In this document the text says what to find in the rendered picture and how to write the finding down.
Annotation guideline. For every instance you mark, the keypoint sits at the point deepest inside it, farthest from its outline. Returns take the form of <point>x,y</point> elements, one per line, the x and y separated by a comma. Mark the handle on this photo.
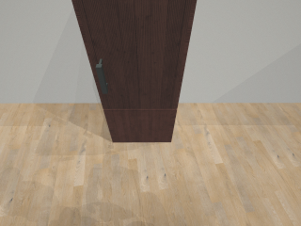
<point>101,76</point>

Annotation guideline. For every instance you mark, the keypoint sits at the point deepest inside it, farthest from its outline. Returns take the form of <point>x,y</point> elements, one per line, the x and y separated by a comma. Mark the cupboard door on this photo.
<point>141,43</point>

